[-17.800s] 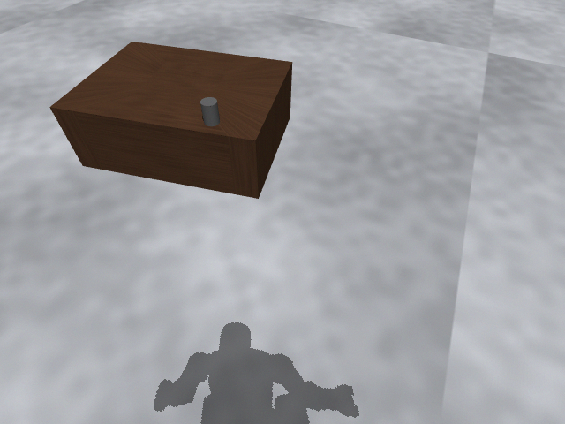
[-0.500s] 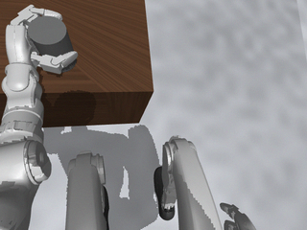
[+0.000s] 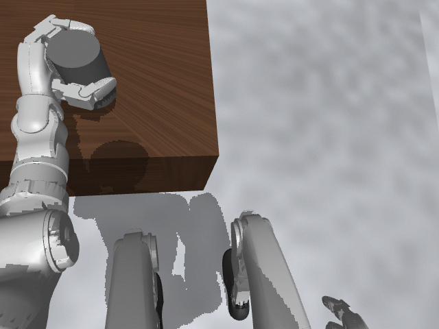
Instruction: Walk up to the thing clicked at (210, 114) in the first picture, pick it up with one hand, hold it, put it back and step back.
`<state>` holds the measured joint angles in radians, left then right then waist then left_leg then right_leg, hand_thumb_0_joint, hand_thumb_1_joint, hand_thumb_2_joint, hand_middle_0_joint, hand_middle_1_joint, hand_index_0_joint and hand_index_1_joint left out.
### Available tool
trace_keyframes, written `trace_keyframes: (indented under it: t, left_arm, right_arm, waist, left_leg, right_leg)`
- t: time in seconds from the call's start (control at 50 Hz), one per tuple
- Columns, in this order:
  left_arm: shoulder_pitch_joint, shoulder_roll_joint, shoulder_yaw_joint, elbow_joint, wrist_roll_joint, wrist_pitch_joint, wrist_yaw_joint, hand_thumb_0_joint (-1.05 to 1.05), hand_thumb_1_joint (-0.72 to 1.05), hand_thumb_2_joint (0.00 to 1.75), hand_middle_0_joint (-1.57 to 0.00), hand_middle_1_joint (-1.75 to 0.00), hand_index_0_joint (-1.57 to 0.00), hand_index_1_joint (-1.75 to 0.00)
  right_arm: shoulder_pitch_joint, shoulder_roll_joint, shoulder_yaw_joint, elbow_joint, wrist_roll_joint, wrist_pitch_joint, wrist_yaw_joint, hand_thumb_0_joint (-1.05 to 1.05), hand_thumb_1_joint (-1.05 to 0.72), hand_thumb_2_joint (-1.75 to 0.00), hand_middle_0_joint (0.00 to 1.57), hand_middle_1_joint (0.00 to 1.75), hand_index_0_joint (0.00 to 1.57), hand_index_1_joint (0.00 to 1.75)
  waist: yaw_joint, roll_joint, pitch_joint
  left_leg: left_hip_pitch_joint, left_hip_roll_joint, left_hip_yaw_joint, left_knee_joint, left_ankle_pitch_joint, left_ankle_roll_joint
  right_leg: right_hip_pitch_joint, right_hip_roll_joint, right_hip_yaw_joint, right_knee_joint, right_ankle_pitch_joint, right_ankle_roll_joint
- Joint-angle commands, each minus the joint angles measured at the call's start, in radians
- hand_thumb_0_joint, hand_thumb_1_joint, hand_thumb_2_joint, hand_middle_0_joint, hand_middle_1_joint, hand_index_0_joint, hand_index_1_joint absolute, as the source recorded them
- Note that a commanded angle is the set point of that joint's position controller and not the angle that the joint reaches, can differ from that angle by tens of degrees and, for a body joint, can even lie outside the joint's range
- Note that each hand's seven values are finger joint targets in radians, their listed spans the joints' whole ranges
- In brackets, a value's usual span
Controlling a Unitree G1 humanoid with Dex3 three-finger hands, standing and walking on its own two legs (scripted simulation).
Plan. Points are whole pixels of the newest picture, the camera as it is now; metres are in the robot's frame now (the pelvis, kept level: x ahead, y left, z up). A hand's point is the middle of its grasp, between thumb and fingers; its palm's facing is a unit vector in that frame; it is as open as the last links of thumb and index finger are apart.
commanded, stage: settle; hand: left
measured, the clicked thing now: (85, 72) +0.55 +0.16 +0.01
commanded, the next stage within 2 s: lift in 0.32 s
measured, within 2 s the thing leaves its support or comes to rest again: neither
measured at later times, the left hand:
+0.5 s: hand (74, 55) +0.54 +0.16 +0.06, palm faces +0.03 -1.00 -0.03, open 10.0 cm
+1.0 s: hand (46, 45) +0.49 +0.16 +0.13, palm faces +0.04 -1.00 -0.03, open 10.0 cm
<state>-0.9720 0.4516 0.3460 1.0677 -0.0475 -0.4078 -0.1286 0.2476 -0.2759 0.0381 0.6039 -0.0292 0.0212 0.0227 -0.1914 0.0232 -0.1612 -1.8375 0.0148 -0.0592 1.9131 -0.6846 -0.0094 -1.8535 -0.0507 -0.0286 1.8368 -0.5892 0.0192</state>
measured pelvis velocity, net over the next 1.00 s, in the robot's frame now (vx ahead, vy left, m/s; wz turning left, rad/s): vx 0.03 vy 0.00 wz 0.00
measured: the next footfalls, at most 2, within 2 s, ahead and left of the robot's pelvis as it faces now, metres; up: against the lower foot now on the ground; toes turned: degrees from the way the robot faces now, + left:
none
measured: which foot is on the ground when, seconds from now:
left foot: down 0.00-1.00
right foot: down 0.00-1.00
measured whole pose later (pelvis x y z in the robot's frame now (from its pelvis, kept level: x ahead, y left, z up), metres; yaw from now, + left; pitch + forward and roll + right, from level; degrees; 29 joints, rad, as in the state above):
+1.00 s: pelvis +0.03 +0.00 +0.11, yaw +0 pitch +27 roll -3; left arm -0.64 0.31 0.26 0.79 -0.11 -0.38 -0.10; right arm 0.23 -0.23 0.01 0.66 0.00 0.01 -0.01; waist -0.11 0.03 -0.16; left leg -1.40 0.04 -0.05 1.55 -0.63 -0.01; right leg -1.41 -0.03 -0.05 1.47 -0.54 0.02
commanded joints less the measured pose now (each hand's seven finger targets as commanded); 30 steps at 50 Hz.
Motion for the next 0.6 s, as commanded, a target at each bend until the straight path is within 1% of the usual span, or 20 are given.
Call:
trace_keyframes:
  t: [0.0,0.02,0.04,0.06,0.1,0.18,0.2,0.22,0.26,0.32,0.34,0.38,0.4,0.42,0.44,0.46,0.5,0.54,0.56,0.58]
  left_arm:
    - [-0.424,0.17,-0.005,-0.226,-0.001,-0.083,0.003,0.0,0.19,1.21,-1.25,-1.36,-1.26,-1.36]
    - [-0.407,0.189,0.014,-0.22,0.0,-0.082,0.005,0.0,0.19,1.2,-1.24,-1.35,-1.25,-1.35]
    - [-0.428,0.196,0.007,-0.255,-0.001,-0.085,0.005,0.0,0.18,1.2,-1.24,-1.35,-1.26,-1.35]
    - [-0.401,0.21,0.029,-0.239,-0.005,-0.081,0.007,0.0,0.19,1.2,-1.24,-1.35,-1.25,-1.34]
    - [-0.422,0.187,0.005,-0.26,-0.011,-0.081,0.001,0.0,0.2,1.21,-1.24,-1.35,-1.26,-1.35]
    - [-0.39,0.197,0.016,-0.236,-0.01,-0.074,0.007,0.0,0.22,1.23,-1.25,-1.36,-1.26,-1.36]
    - [-0.402,0.161,-0.01,-0.247,-0.013,-0.076,0.003,0.0,0.23,1.23,-1.24,-1.35,-1.25,-1.35]
    - [-0.379,0.191,0.014,-0.253,-0.014,-0.077,0.003,0.0,0.24,1.22,-1.23,-1.34,-1.24,-1.35]
    - [-0.395,0.169,-0.001,-0.237,-0.017,-0.075,0.001,0.0,0.24,1.23,-1.25,-1.35,-1.26,-1.36]
    - [-0.331,0.193,0.035,-0.195,-0.024,-0.073,0.004,0.0,0.21,1.23,-1.24,-1.35,-1.25,-1.36]
    - [-0.355,0.195,0.02,-0.236,-0.021,-0.08,0.002,0.0,0.23,1.23,-1.23,-1.35,-1.25,-1.35]
    - [-0.39,0.147,-0.012,-0.232,-0.022,-0.085,0.004,0.0,0.24,1.25,-1.25,-1.37,-1.26,-1.37]
    - [-0.368,0.165,0.009,-0.219,-0.022,-0.087,0.005,0.0,0.24,1.25,-1.25,-1.37,-1.26,-1.37]
    - [-0.354,0.172,0.01,-0.211,-0.021,-0.087,0.005,0.0,0.25,1.17,-1.26,-1.37,-1.29,-1.35]
    - [-0.314,0.203,0.045,-0.204,-0.023,-0.088,0.005,0.0,0.2,1.16,-1.25,-1.38,-1.28,-1.36]
    - [-0.35,0.19,0.013,-0.26,-0.021,-0.097,-0.002,0.0,0.17,1.16,-1.24,-1.37,-1.27,-1.35]
    - [-0.35,0.156,-0.007,-0.263,-0.03,-0.097,-0.012,0.0,0.17,1.16,-1.25,-1.37,-1.27,-1.35]
    - [-0.323,0.184,0.025,-0.266,-0.033,-0.092,-0.007,0.0,0.17,1.16,-1.25,-1.37,-1.28,-1.35]
    - [-0.262,0.198,0.041,-0.249,-0.032,-0.086,-0.006,0.0,0.16,1.16,-1.24,-1.36,-1.27,-1.35]
    - [-0.301,0.17,0.008,-0.286,-0.031,-0.09,-0.01,0.0,0.17,1.16,-1.23,-1.36,-1.26,-1.34]
  right_arm:
    - [0.173,-0.171,-0.07,-0.033,-0.006,-0.016,-0.008,0.0,-0.88,-0.89,0.2,0.3,0.2,0.3]
    - [0.167,-0.175,-0.067,-0.03,-0.006,-0.017,-0.009,0.0,-0.88,-0.89,0.2,0.3,0.2,0.3]
    - [0.166,-0.176,-0.07,-0.035,-0.005,-0.018,-0.009,0.0,-0.89,-0.89,0.2,0.3,0.2,0.3]
    - [0.168,-0.182,-0.074,-0.042,-0.005,-0.018,-0.011,0.0,-0.89,-0.89,0.2,0.3,0.2,0.3]
    - [0.187,-0.172,-0.067,-0.022,-0.006,-0.017,-0.01,0.0,-0.89,-0.89,0.2,0.3,0.2,0.3]
    - [0.174,-0.178,-0.072,-0.025,-0.005,-0.017,-0.014,0.0,-0.89,-0.9,0.2,0.3,0.2,0.3]
    - [0.174,-0.172,-0.071,-0.021,-0.005,-0.017,-0.013,0.0,-0.88,-0.9,0.2,0.3,0.2,0.3]
    - [0.172,-0.181,-0.075,-0.022,-0.002,-0.019,-0.014,0.0,-0.89,-0.9,0.2,0.3,0.2,0.3]
    - [0.175,-0.17,-0.073,-0.021,-0.001,-0.019,-0.015,0.0,-0.89,-0.89,0.2,0.3,0.2,0.3]
    - [0.17,-0.175,-0.071,-0.017,0.0,-0.021,-0.017,0.0,-0.89,-0.9,0.2,0.3,0.2,0.3]
    - [0.168,-0.176,-0.074,-0.023,-0.001,-0.02,-0.017,0.0,-0.88,-0.89,0.2,0.3,0.2,0.3]
    - [0.169,-0.161,-0.071,-0.018,-0.002,-0.024,-0.017,0.0,-0.88,-0.89,0.2,0.3,0.2,0.3]
    - [0.164,-0.164,-0.074,-0.02,-0.002,-0.026,-0.02,0.0,-0.88,-0.9,0.2,0.3,0.2,0.3]
    - [0.164,-0.162,-0.07,-0.018,-0.001,-0.028,-0.019,0.0,-0.92,-0.9,0.2,0.3,0.2,0.3]
    - [0.168,-0.176,-0.077,-0.019,0.0,-0.026,-0.02,0.0,-0.92,-0.9,0.2,0.3,0.2,0.3]
    - [0.16,-0.166,-0.073,-0.026,-0.001,-0.026,-0.019,0.0,-0.92,-0.9,0.2,0.3,0.2,0.3]
    - [0.163,-0.156,-0.068,-0.024,0.001,-0.026,-0.017,0.0,-0.92,-0.9,0.2,0.3,0.2,0.3]
    - [0.164,-0.166,-0.077,-0.026,0.003,-0.027,-0.018,0.0,-0.92,-0.9,0.2,0.3,0.2,0.3]
    - [0.165,-0.171,-0.077,-0.029,0.007,-0.023,-0.019,0.0,-0.92,-0.9,0.2,0.3,0.2,0.3]
    - [0.161,-0.168,-0.075,-0.02,0.002,-0.022,-0.019,0.0,-0.92,-0.9,0.2,0.3,0.2,0.3]
  waist:
    - [-0.012,0.136,-0.631]
    - [-0.002,0.156,-0.625]
    - [-0.004,0.17,-0.649]
    - [0.002,0.151,-0.685]
    - [-0.003,0.157,-0.693]
    - [-0.001,0.148,-0.663]
    - [-0.013,0.155,-0.653]
    - [0.005,0.155,-0.663]
    - [-0.006,0.137,-0.647]
    - [0.004,0.112,-0.634]
    - [0.002,0.132,-0.647]
    - [-0.006,0.113,-0.622]
    - [-0.008,0.097,-0.609]
    - [-0.006,0.098,-0.606]
    - [0.009,0.098,-0.642]
    - [0.009,0.122,-0.657]
    - [0.014,0.124,-0.666]
    - [0.018,0.139,-0.668]
    - [0.032,0.137,-0.682]
    - [0.023,0.156,-0.669]
  left_leg:
    - [0.389,-0.015,0.018,-0.276,0.184,0.036]
    - [0.423,-0.012,0.007,-0.283,0.203,0.031]
    - [0.428,-0.013,0.01,-0.289,0.2,0.031]
    - [0.448,-0.013,0.014,-0.282,0.228,0.036]
    - [0.458,-0.013,0.013,-0.292,0.264,0.032]
    - [0.469,-0.012,0.015,-0.312,0.246,0.035]
    - [0.484,-0.01,0.008,-0.317,0.256,0.032]
    - [0.514,-0.008,0.003,-0.331,0.26,0.031]
    - [0.489,-0.009,0.005,-0.336,0.239,0.033]
    - [0.48,-0.009,0.007,-0.34,0.255,0.034]
    - [0.489,-0.01,0.01,-0.347,0.249,0.034]
    - [0.487,-0.01,0.012,-0.354,0.217,0.036]
    - [0.467,-0.011,0.014,-0.356,0.199,0.038]
    - [0.457,-0.013,0.019,-0.353,0.21,0.039]
    - [0.482,-0.012,0.018,-0.354,0.238,0.039]
    - [0.504,-0.012,0.017,-0.364,0.25,0.036]
    - [0.539,-0.01,0.014,-0.376,0.276,0.033]
    - [0.548,-0.008,0.012,-0.39,0.272,0.031]
    - [0.58,-0.007,0.005,-0.408,0.287,0.028]
    - [0.593,-0.004,0.005,-0.402,0.313,0.027]
  right_leg:
    - [0.448,0.027,-0.002,-0.231,0.173,-0.059]
    - [0.416,0.024,-0.005,-0.225,0.181,-0.063]
    - [0.438,0.026,-0.005,-0.227,0.18,-0.063]
    - [0.47,0.028,-0.002,-0.238,0.208,-0.059]
    - [0.497,0.027,-0.004,-0.24,0.242,-0.062]
    - [0.508,0.029,0.001,-0.271,0.224,-0.061]
    - [0.487,0.028,-0.005,-0.27,0.228,-0.063]
    - [0.49,0.028,-0.007,-0.276,0.225,-0.063]
    - [0.51,0.031,-0.007,-0.289,0.213,-0.062]
    - [0.532,0.03,-0.005,-0.297,0.231,-0.06]
    - [0.541,0.031,-0.003,-0.304,0.226,-0.061]
    - [0.541,0.033,-0.001,-0.323,0.203,-0.059]
    - [0.552,0.034,0.0,-0.333,0.192,-0.056]
    - [0.566,0.033,0.004,-0.333,0.204,-0.055]
    - [0.58,0.032,0.003,-0.333,0.228,-0.056]
    - [0.584,0.033,0.003,-0.332,0.234,-0.059]
    - [0.602,0.035,-0.001,-0.338,0.251,-0.061]
    - [0.607,0.035,-0.003,-0.344,0.247,-0.061]
    - [0.625,0.035,-0.006,-0.352,0.259,-0.062]
    - [0.599,0.035,-0.004,-0.348,0.274,-0.065]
